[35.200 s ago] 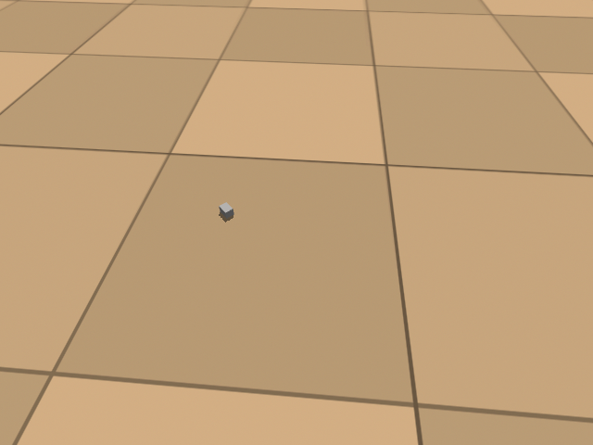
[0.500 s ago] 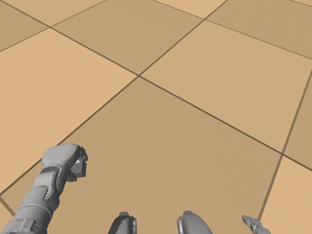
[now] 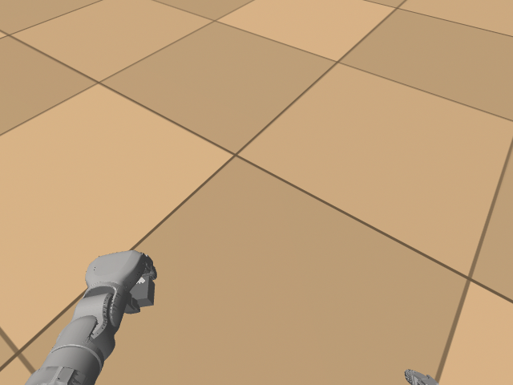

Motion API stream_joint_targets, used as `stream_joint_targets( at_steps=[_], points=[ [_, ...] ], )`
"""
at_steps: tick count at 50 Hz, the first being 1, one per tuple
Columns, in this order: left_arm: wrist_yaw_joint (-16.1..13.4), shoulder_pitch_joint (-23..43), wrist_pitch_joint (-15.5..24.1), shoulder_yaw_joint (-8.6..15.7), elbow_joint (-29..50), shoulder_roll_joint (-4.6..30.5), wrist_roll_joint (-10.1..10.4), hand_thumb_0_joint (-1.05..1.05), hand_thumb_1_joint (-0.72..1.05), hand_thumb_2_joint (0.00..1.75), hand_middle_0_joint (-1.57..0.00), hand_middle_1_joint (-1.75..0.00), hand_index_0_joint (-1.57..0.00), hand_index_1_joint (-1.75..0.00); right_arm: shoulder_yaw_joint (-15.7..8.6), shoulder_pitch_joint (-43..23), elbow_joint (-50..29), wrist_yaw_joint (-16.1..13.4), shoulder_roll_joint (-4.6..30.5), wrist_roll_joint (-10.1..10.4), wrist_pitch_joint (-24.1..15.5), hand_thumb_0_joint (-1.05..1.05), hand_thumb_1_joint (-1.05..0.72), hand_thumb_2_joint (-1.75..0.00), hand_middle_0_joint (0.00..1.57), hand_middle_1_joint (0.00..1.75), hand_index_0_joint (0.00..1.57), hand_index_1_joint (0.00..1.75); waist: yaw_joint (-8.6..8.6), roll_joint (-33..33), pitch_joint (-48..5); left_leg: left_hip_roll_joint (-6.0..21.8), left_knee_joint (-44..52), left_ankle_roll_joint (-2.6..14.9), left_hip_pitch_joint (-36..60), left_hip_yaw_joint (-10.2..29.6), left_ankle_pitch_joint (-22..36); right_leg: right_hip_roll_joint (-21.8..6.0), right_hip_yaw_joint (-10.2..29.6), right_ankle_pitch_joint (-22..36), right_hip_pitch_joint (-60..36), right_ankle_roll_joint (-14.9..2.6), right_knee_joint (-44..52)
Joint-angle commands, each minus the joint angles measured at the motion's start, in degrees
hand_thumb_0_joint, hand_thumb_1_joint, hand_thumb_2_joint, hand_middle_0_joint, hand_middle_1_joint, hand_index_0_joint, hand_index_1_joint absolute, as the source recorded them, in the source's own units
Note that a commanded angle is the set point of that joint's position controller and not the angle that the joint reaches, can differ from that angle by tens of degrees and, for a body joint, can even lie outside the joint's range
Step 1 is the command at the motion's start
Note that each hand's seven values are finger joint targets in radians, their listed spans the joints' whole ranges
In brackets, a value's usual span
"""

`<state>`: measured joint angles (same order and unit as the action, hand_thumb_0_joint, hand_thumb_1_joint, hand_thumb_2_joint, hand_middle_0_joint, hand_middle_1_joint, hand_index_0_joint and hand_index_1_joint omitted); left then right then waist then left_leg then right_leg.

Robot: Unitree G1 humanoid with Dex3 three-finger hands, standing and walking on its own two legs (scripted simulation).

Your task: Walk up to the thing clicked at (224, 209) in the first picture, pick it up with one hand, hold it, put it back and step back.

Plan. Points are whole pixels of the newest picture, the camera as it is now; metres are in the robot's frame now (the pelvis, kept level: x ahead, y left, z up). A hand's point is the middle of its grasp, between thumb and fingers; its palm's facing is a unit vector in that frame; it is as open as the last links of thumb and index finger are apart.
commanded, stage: hold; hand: left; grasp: from above
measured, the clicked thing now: (135, 292) +0.33 +0.23 -0.11
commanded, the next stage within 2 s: crouch in 1.84 s
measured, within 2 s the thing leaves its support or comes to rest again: neither
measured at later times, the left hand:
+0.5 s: hand (126, 284) +0.32 +0.22 -0.03, palm faces -0.45 -0.06 -0.89, open 7.0 cm
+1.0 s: hand (127, 284) +0.31 +0.21 -0.01, palm faces -0.44 -0.06 -0.90, open 7.0 cm
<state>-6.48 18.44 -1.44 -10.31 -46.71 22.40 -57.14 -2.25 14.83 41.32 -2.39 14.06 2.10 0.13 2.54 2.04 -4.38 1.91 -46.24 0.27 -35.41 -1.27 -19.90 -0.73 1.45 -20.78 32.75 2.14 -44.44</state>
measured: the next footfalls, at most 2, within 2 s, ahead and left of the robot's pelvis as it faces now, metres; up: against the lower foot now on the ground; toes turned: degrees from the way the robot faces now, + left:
none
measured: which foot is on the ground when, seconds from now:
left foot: down 0.00-1.00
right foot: down 0.00-1.00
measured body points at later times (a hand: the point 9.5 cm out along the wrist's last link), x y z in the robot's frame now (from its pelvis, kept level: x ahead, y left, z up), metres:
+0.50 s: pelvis +0.01 -0.01 +0.02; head +0.03 -0.02 +0.47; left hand +0.34 +0.22 +0.02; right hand +0.13 -0.27 -0.10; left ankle +0.03 +0.11 -0.70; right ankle +0.01 -0.15 -0.70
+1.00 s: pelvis +0.01 -0.01 +0.03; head +0.02 -0.03 +0.48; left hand +0.33 +0.21 +0.04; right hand +0.14 -0.27 -0.09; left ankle +0.03 +0.11 -0.70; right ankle +0.01 -0.15 -0.70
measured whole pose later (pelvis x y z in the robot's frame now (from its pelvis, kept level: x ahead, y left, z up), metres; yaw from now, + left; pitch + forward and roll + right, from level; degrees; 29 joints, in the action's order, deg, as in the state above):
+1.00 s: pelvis +0.01 -0.01 +0.03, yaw -1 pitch +2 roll +0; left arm 0.9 15.2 -1.6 -12.6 -38.4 22.3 -56.7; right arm -1.6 11.9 38.7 -2.9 14.9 3.6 3.6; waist 0.2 2.6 -1.5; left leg 1.5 -30.6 -0.4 -18.8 -2.3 -13.7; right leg -1.0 2.2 -15.6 17.7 1.4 -31.4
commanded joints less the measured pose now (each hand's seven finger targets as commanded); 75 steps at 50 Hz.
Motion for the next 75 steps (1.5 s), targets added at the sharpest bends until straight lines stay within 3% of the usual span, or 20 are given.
stream_joint_targets(
  at_steps=[1, 8, 16, 25, 27, 29, 31, 33, 38, 40, 45, 59, 60, 63, 64, 66, 68, 72, 74, 75],
  points=[
    [-1.80, 17.57, 0.44, 3.44, 10.87, 11.30, -0.99, 0.00, 0.75, 0.19, -1.10, -0.24, -1.13, -0.21, -3.25, -0.58, -6.27, -0.64, 8.53, 0.17, -1.58, 0.00, -0.90, -0.90, 0.20, 0.30, 0.20, 0.30, -0.19, 0.82, -15.55, -1.84, 8.99, -0.66, 15.85, 0.96, 11.79, 3.32, -1.67, 10.54, -5.40, -2.76, 7.97],
    [-0.11, 16.85, 0.20, 2.83, 11.30, 10.60, -0.38, 0.00, 0.78, 0.24, -1.12, -0.25, -1.15, -0.22, -3.33, -1.04, -6.63, -0.55, 8.70, 0.45, -1.12, 0.00, -0.89, -0.90, 0.20, 0.30, 0.20, 0.30, -0.22, -1.25, -14.95, -2.14, 10.17, -0.19, 17.48, 0.18, 16.08, 3.16, -1.08, 15.20, -8.90, -2.37, 9.96],
    [1.76, 16.50, 0.44, 3.42, 15.18, 11.52, -0.28, 0.00, 0.79, 0.22, -1.13, -0.24, -1.16, -0.20, -2.89, -3.01, -8.30, -0.50, 8.37, 0.82, -0.31, 0.00, -0.89, -0.90, 0.20, 0.30, 0.20, 0.30, -1.59, -0.45, -13.28, -2.44, 13.05, -0.06, 18.55, -0.18, 14.51, 3.01, -0.76, 13.64, -11.27, -2.51, 12.09],
    [2.97, 16.09, 0.59, 4.22, 16.55, 12.47, -0.06, 0.00, 0.80, 0.24, -1.12, -0.25, -1.16, -0.21, -2.94, -3.72, -9.13, -0.74, 8.68, 0.97, 0.29, 0.00, -0.89, -0.90, 0.20, 0.30, 0.20, 0.30, -1.75, -0.04, -13.36, -2.23, 14.58, 0.09, 21.09, -0.49, 17.05, 3.04, -0.70, 15.80, -13.41, -2.43, 13.56],
    [3.16, 15.74, 0.50, 2.71, 16.62, 10.58, 0.09, 0.00, 0.79, 0.23, -1.13, -0.23, -1.16, -0.20, -2.69, -4.17, -9.52, -0.71, 8.39, 1.03, 0.33, 0.00, -0.89, -0.90, 0.20, 0.30, 0.20, 0.30, -1.47, -1.12, -12.52, -2.26, 15.35, 0.23, 21.81, -0.61, 16.38, 2.97, -0.74, 15.33, -13.80, -2.35, 14.23],
    [2.99, 15.08, 0.44, 3.89, 16.48, 12.16, -0.03, 0.00, 0.81, 0.23, -1.13, -0.25, -1.16, -0.22, -2.66, -4.87, -9.53, -0.82, 8.54, 1.13, 0.47, 0.00, -0.89, -0.90, 0.20, 0.30, 0.20, 0.30, -2.32, -1.11, -12.04, -2.56, 15.70, 0.28, 21.76, -0.81, 15.89, 2.81, -0.64, 14.88, -14.18, -2.21, 15.08],
    [3.15, 14.83, 0.21, 2.58, 17.08, 10.44, 0.19, 0.00, 0.81, 0.23, -1.13, -0.24, -1.16, -0.21, -2.57, -5.14, -9.64, -0.74, 8.30, 1.13, 0.51, 0.00, -0.89, -0.90, 0.20, 0.30, 0.20, 0.30, -1.68, -2.46, -12.49, -2.58, 15.93, 0.55, 22.62, -0.93, 16.20, 2.65, -0.46, 15.71, -14.66, -2.00, 15.22],
    [3.11, 16.43, -0.02, 3.65, 17.65, 12.04, -0.24, 0.00, 0.81, 0.24, -1.14, -0.24, -1.17, -0.21, -2.68, -5.29, -9.37, -0.77, 8.42, 1.17, 0.60, 0.00, -0.89, -0.90, 0.20, 0.30, 0.20, 0.30, -1.96, -1.26, -13.31, -2.68, 16.00, 0.52, 23.43, -1.26, 17.22, 2.55, -0.35, 16.78, -15.23, -1.94, 15.49],
    [3.76, 15.80, 0.03, 2.81, 18.16, 11.12, 0.11, 0.00, 0.81, 0.23, -1.14, -0.23, -1.17, -0.20, -2.42, -6.03, -9.84, -0.77, 8.36, 1.33, 0.91, 0.00, -0.89, -0.90, 0.20, 0.30, 0.20, 0.30, -2.12, -1.12, -11.86, -2.55, 17.64, 0.45, 23.91, -1.16, 15.69, 2.62, -0.48, 14.83, -15.59, -2.22, 16.55],
    [3.98, 14.47, -0.13, 4.08, 17.36, 12.26, 0.02, 0.00, 0.78, 0.21, -1.12, -0.23, -1.15, -0.19, -2.37, -5.98, -9.66, -0.82, 8.31, 1.28, 1.02, 0.00, -0.89, -0.90, 0.20, 0.30, 0.20, 0.30, -2.57, -2.17, -11.81, -2.49, 17.79, 0.57, 24.04, -1.12, 16.63, 2.60, -0.66, 15.54, -16.74, -2.11, 16.91],
    [4.64, 15.81, -0.04, 2.51, 19.57, 11.01, 0.22, 0.00, 0.80, 0.20, -1.13, -0.22, -1.16, -0.19, -2.12, -7.08, -10.29, -0.94, 8.05, 1.53, 1.10, 0.00, -0.89, -0.90, 0.20, 0.30, 0.20, 0.30, -2.40, -0.96, -11.03, -2.57, 18.94, 0.51, 24.72, -1.35, 15.68, 2.55, -0.45, 14.77, -16.26, -2.27, 17.71],
    [6.25, 14.40, -0.32, 3.43, 20.73, 11.75, 0.40, 0.00, 0.81, 0.20, -1.14, -0.21, -1.17, -0.18, -1.73, -8.83, -11.07, -1.25, 7.92, 1.77, 1.22, 0.00, -0.89, -0.90, 0.20, 0.30, 0.20, 0.30, -3.35, -1.02, -9.35, -2.49, 21.38, 0.47, 26.31, -1.62, 14.55, 2.54, -0.56, 12.89, -18.09, -2.42, 20.11],
    [6.48, 13.73, -0.35, 2.21, 20.97, 10.57, 0.32, 0.00, 0.81, 0.18, -1.13, -0.21, -1.17, -0.18, -1.60, -8.85, -11.27, -1.20, 7.75, 1.76, 1.24, 0.00, -0.89, -0.90, 0.20, 0.30, 0.20, 0.30, -2.93, -2.06, -9.19, -2.48, 21.37, 0.60, 26.25, -1.48, 14.38, 2.51, -0.54, 12.86, -17.95, -2.35, 20.25],
    [6.90, 14.24, -0.24, 2.33, 21.24, 10.81, 1.02, 0.00, 0.83, 0.18, -1.14, -0.22, -1.18, -0.18, -1.47, -9.17, -11.40, -1.28, 7.71, 1.75, 1.25, 0.00, -0.89, -0.90, 0.20, 0.30, 0.20, 0.30, -2.86, -1.98, -8.20, -2.32, 21.91, 0.59, 25.96, -1.39, 13.00, 2.57, -0.57, 11.60, -17.55, -2.35, 20.68],
    [6.98, 15.10, -0.12, 1.95, 21.31, 10.63, 0.79, 0.00, 0.82, 0.18, -1.14, -0.21, -1.18, -0.18, -1.43, -9.27, -11.45, -1.30, 7.73, 1.86, 1.22, 0.00, -0.90, -0.90, 0.20, 0.30, 0.20, 0.30, -2.62, -2.02, -7.84, -2.37, 22.16, 0.59, 26.07, -1.37, 12.86, 2.56, -0.53, 11.47, -17.40, -2.41, 20.78],
    [6.66, 13.39, -0.03, 3.98, 20.40, 12.20, 0.69, 0.00, 0.83, 0.16, -1.15, -0.19, -1.18, -0.16, -1.47, -9.32, -11.43, -1.36, 7.77, 1.79, 1.34, 0.00, -0.89, -0.90, 0.20, 0.30, 0.20, 0.30, -3.23, -1.95, -7.55, -2.52, 22.12, 0.63, 25.80, -1.47, 12.02, 2.42, -0.48, 10.39, -17.59, -2.31, 21.24],
    [6.68, 15.81, 0.32, 2.63, 22.34, 11.53, 0.51, 0.00, 0.83, 0.18, -1.15, -0.21, -1.19, -0.17, -1.37, -9.56, -11.46, -1.28, 7.55, 1.73, 1.25, 0.00, -0.90, -0.90, 0.20, 0.30, 0.20, 0.30, -3.09, -0.90, -8.90, -2.49, 22.35, 0.46, 26.78, -1.30, 13.06, 2.39, -0.44, 11.48, -17.89, -2.52, 20.76],
    [5.62, 15.75, 0.55, 4.66, 22.21, 12.82, 0.47, 0.00, 0.80, 0.22, -1.15, -0.22, -1.17, -0.19, -1.63, -8.85, -10.94, -1.33, 7.67, 1.62, 1.29, 0.00, -0.90, -0.90, 0.20, 0.30, 0.20, 0.30, -3.27, -0.18, -10.50, -2.40, 21.88, 0.30, 27.64, -1.33, 14.99, 2.53, -0.61, 13.16, -18.79, -2.50, 20.46],
    [5.38, 15.09, 0.37, 2.61, 21.31, 10.70, 0.24, 0.00, 0.81, 0.23, -1.17, -0.21, -1.19, -0.19, -1.51, -9.23, -10.82, -1.25, 7.56, 1.52, 1.30, 0.00, -0.90, -0.90, 0.20, 0.30, 0.20, 0.30, -2.49, -2.19, -9.51, -2.59, 21.72, 0.53, 27.39, -1.37, 14.83, 2.33, -0.55, 13.35, -18.54, -2.25, 20.83],
    [5.09, 16.66, 0.37, 3.74, 22.04, 12.18, -0.03, 0.00, 0.83, 0.24, -1.17, -0.23, -1.20, -0.20, -1.63, -9.32, -10.71, -1.30, 7.65, 1.60, 1.30, 0.00, -0.90, -0.90, 0.20, 0.30, 0.20, 0.30, -3.00, -0.58, -10.15, -2.68, 21.80, 0.40, 27.59, -1.47, 14.94, 2.27, -0.46, 13.37, -18.39, -2.34, 20.82]
  ],
)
